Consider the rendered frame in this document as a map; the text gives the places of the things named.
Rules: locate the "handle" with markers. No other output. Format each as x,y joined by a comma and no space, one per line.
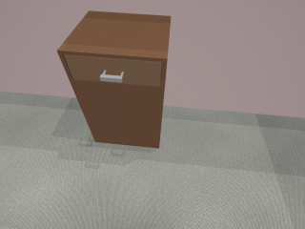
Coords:
111,78

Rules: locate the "cabinet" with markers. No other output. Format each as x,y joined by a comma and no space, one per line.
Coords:
120,113

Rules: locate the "drawer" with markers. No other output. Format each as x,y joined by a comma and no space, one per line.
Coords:
136,72

